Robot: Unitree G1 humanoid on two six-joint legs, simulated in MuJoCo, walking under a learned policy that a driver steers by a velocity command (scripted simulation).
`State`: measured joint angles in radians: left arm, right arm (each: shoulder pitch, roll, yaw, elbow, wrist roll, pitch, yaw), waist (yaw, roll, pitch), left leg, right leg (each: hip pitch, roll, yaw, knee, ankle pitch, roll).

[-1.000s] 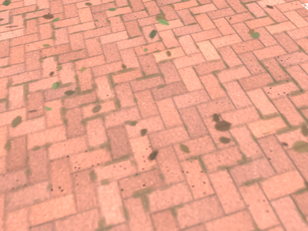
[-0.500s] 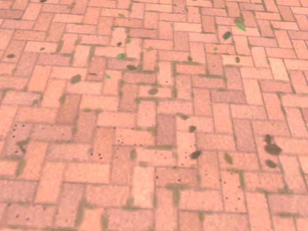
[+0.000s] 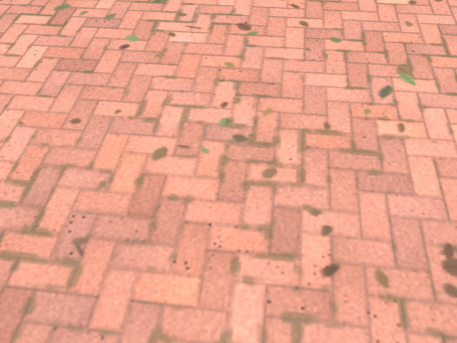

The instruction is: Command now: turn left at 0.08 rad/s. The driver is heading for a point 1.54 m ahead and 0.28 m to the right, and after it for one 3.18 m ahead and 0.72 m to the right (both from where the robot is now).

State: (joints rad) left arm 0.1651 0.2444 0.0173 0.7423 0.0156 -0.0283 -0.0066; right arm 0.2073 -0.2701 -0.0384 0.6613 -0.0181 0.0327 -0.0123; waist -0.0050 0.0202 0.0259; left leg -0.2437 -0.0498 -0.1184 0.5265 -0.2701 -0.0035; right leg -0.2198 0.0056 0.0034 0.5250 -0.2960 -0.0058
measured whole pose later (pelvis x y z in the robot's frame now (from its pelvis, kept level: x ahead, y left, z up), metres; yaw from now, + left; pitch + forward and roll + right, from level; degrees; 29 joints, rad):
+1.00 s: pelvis +0.08 +0.04 +0.00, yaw -1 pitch +1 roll +0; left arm 0.36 0.32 0.04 0.86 -0.02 -0.04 0.00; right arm 0.24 -0.27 -0.06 0.76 0.02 -0.09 0.00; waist 0.03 -0.04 0.00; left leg -0.29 -0.01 0.03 0.55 -0.26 0.03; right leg -0.21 -0.02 0.05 0.74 -0.46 -0.02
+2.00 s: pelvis +0.62 +0.03 -0.01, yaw -2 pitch +2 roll -1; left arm 0.41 0.29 0.05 0.91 -0.01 -0.04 0.00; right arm 0.03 -0.25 -0.02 0.70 0.00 -0.11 0.03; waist 0.08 0.01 0.03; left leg -0.49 0.03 0.02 0.51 -0.05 0.05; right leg 0.00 0.01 0.00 0.47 -0.46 -0.02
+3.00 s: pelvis +1.16 -0.11 +0.00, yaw -31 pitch +2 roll -1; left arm 0.38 0.28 0.07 0.77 -0.02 -0.04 0.01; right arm 0.03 -0.27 -0.04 0.72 0.00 -0.11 0.04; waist 0.08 0.04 0.01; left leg -0.50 0.01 -0.02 0.47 0.00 0.02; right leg 0.00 0.09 0.15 0.38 -0.40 -0.07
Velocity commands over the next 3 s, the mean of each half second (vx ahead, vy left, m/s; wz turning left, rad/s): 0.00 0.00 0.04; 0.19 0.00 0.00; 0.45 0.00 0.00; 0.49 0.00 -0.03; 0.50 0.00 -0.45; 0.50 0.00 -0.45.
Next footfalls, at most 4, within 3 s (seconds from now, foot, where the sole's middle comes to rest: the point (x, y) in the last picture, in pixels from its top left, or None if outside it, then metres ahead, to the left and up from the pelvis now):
0.96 left None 0.13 0.14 -0.77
1.44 right None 0.49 -0.09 -0.77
1.98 left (199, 257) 0.79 0.14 -0.77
2.52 right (282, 199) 1.03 -0.15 -0.77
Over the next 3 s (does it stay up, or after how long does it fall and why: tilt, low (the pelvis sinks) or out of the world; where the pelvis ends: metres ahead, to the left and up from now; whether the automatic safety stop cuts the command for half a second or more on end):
stays up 1.16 -0.11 0.00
